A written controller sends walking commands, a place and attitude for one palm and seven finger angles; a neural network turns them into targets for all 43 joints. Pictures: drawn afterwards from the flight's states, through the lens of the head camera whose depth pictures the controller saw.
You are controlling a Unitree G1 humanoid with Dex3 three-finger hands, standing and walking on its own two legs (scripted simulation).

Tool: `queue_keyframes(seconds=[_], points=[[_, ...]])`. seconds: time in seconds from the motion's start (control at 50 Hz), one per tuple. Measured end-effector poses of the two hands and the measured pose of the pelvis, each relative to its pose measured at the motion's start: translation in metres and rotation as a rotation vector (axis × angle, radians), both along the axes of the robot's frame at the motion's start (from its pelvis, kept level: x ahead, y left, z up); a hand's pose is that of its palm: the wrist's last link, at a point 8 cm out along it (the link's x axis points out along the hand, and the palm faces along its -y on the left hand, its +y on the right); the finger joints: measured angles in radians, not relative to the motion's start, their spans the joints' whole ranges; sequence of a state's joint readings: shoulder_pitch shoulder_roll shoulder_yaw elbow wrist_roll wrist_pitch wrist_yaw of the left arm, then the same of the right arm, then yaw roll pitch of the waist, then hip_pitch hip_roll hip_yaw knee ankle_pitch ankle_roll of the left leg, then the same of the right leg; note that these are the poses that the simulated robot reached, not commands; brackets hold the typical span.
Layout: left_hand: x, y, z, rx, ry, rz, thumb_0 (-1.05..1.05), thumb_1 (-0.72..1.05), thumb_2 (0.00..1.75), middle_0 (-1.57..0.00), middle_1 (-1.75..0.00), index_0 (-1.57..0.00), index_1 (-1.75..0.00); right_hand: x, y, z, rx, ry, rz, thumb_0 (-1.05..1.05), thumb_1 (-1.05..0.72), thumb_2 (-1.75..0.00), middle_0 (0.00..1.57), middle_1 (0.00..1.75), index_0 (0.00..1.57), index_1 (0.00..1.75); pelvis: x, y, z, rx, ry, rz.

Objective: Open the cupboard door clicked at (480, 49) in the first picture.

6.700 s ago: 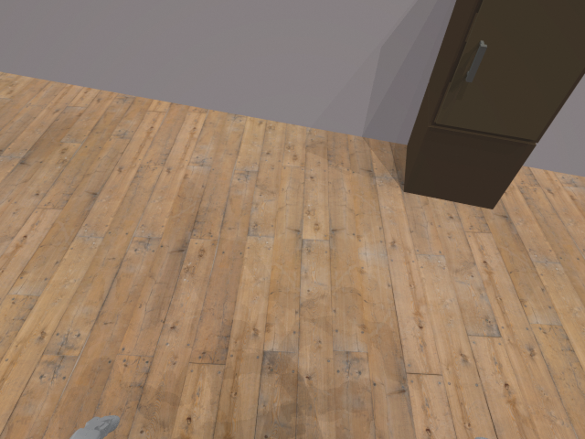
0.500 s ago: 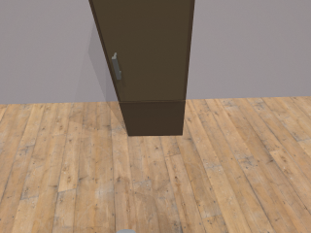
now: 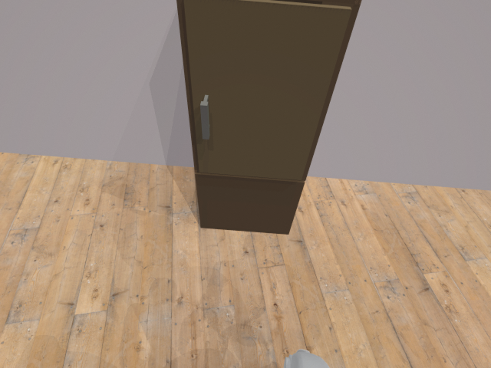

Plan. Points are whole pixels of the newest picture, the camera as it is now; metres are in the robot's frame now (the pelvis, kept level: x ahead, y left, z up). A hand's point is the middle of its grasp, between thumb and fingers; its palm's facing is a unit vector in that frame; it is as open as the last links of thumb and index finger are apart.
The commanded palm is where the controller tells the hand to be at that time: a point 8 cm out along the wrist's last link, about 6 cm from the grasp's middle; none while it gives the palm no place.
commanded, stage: take the last steps up to it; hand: left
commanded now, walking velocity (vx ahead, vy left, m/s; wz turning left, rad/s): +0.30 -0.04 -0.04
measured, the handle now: (206, 117) +0.80 +0.17 -0.08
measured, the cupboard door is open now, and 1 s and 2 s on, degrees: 0 0 0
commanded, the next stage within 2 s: come to a stop and stand still in 0.52 s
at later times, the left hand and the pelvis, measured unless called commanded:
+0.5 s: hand (179, 331) +0.22 +0.14 -0.17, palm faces +0.05 -0.98 -0.20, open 7.2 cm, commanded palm none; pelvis +0.19 -0.05 +0.00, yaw +0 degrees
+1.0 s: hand (187, 280) +0.33 +0.15 -0.18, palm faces +0.04 -0.97 -0.26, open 7.4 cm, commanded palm none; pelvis +0.28 -0.06 -0.01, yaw -1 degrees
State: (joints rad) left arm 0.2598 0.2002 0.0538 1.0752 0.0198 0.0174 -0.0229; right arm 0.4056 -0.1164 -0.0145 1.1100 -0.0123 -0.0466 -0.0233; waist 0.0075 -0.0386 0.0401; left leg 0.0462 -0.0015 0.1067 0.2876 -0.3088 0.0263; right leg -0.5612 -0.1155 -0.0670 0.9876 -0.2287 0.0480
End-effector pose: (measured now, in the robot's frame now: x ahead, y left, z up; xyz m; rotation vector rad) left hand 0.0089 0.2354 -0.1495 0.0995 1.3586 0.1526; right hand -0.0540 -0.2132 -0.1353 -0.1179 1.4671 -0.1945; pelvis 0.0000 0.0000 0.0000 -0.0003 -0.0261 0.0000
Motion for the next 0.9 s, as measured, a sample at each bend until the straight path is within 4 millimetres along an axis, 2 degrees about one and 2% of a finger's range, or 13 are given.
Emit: queue_keyframes(seconds=[0.08, 0.14, 0.2, 0.24, 0.28, 0.32, 0.42, 0.5, 0.6, 0.66, 0.72, 0.82, 0.9], points=[[0.070, -0.014, -0.001, 0.003, -0.061, -0.061, 0.01, 0.91, 0.90, -0.20, -0.30, -0.19, -0.30, -0.009, 0.001, -0.006, 0.025, 0.090, -0.061, 0.01, -0.91, -0.90, 0.20, 0.30, 0.21, 0.30, 0.030, -0.010, -0.006, 0.009, 0.006, -0.012], [0.129, -0.031, -0.003, 0.011, -0.118, -0.112, 0.01, 0.91, 0.90, -0.20, -0.30, -0.19, -0.30, -0.008, -0.005, -0.013, 0.045, 0.154, -0.101, 0.01, -0.91, -0.90, 0.20, 0.30, 0.21, 0.30, 0.056, -0.022, -0.014, 0.011, 0.011, -0.021], [0.179, -0.048, -0.007, 0.027, -0.205, -0.133, 0.01, 0.91, 0.90, -0.20, -0.30, -0.20, -0.30, 0.005, -0.017, -0.026, 0.067, 0.210, -0.117, 0.01, -0.90, -0.90, 0.20, 0.30, 0.21, 0.30, 0.085, -0.038, -0.028, 0.007, 0.007, -0.021], [0.196, -0.056, -0.004, 0.031, -0.242, -0.118, 0.01, 0.91, 0.90, -0.20, -0.30, -0.20, -0.30, 0.028, -0.028, -0.028, 0.069, 0.204, -0.109, 0.01, -0.90, -0.90, 0.20, 0.30, 0.21, 0.30, 0.097, -0.045, -0.027, 0.005, -0.003, -0.008], [0.202, -0.061, 0.001, 0.030, -0.241, -0.092, 0.01, 0.91, 0.90, -0.20, -0.30, -0.20, -0.30, 0.062, -0.041, -0.027, 0.058, 0.158, -0.087, 0.01, -0.90, -0.90, 0.20, 0.30, 0.20, 0.30, 0.110, -0.049, -0.021, 0.005, -0.010, -0.004], [0.202, -0.064, 0.006, 0.035, -0.216, -0.066, 0.00, 0.91, 0.90, -0.20, -0.30, -0.20, -0.30, 0.104, -0.053, -0.024, 0.041, 0.085, -0.060, 0.01, -0.91, -0.90, 0.20, 0.30, 0.20, 0.30, 0.123, -0.051, -0.014, 0.004, -0.007, -0.005], [0.203, -0.051, 0.015, 0.071, -0.144, -0.039, -0.01, 0.94, 0.90, -0.20, -0.30, -0.20, -0.30, 0.210, -0.069, -0.013, 0.010, -0.115, -0.001, 0.01, -0.91, -0.90, 0.20, 0.30, 0.20, 0.30, 0.157, -0.052, -0.002, -0.005, 0.011, 0.003], [0.200, -0.047, 0.011, 0.047, -0.076, -0.015, 0.00, 0.93, 0.90, -0.20, -0.30, -0.20, -0.30, 0.280, -0.063, -0.005, 0.005, -0.219, 0.046, 0.00, -0.91, -0.90, 0.19, 0.29, 0.20, 0.30, 0.186, -0.045, 0.000, -0.014, 0.019, 0.006], [0.199, -0.040, -0.007, -0.004, 0.000, 0.049, 0.00, 0.92, 0.90, -0.20, -0.30, -0.20, -0.30, 0.350, -0.042, -0.003, -0.005, -0.281, 0.119, 0.00, -0.91, -0.90, 0.19, 0.29, 0.20, 0.30, 0.225, -0.027, -0.008, -0.036, 0.015, 0.015], [0.204, -0.035, -0.018, -0.024, 0.061, 0.065, 0.01, 0.91, 0.90, -0.20, -0.30, -0.20, -0.30, 0.374, -0.027, -0.005, -0.010, -0.293, 0.135, 0.00, -0.91, -0.90, 0.20, 0.30, 0.20, 0.30, 0.246, -0.018, -0.014, -0.017, 0.014, 0.010], [0.218, -0.033, -0.015, -0.024, 0.096, 0.050, 0.01, 0.91, 0.90, -0.20, -0.30, -0.20, -0.30, 0.387, -0.023, -0.001, -0.037, -0.288, 0.113, -0.01, -0.93, -0.90, 0.20, 0.30, 0.20, 0.30, 0.260, -0.014, -0.009, -0.003, 0.013, 0.000], [0.252, -0.034, -0.006, -0.008, 0.084, 0.026, 0.01, 0.91, 0.90, -0.20, -0.30, -0.20, -0.30, 0.395, -0.029, -0.001, -0.047, -0.229, 0.093, -0.01, -0.95, -0.90, 0.20, 0.30, 0.21, 0.30, 0.273, -0.015, -0.003, 0.001, 0.012, -0.001], [0.281, -0.034, -0.001, 0.032, 0.047, 0.007, 0.01, 0.91, 0.90, -0.20, -0.30, -0.20, -0.30, 0.393, -0.044, -0.006, -0.041, -0.188, 0.073, -0.01, -0.94, -0.90, 0.20, 0.30, 0.21, 0.30, 0.276, -0.028, -0.003, 0.003, 0.010, -0.004]])
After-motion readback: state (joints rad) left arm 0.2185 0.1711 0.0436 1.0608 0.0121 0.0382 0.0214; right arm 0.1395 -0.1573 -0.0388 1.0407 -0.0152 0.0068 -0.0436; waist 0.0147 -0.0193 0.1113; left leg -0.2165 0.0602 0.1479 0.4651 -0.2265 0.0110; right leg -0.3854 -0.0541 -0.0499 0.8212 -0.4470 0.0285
